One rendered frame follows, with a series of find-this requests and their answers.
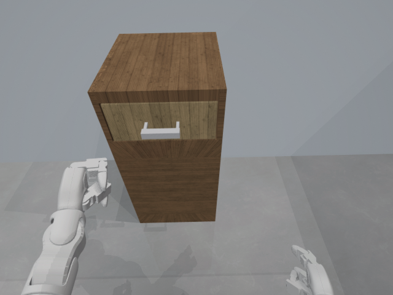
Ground drawer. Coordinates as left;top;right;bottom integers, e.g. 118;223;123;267
101;101;218;141

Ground handle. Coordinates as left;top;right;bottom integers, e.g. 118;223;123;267
141;122;180;140

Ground left robot forearm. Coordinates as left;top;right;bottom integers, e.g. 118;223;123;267
21;209;86;295

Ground left robot hand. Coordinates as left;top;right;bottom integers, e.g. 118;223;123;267
57;158;111;213

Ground cabinet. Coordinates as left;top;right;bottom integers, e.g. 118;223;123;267
88;32;227;223

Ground right robot hand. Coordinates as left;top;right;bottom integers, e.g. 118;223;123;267
286;245;335;295

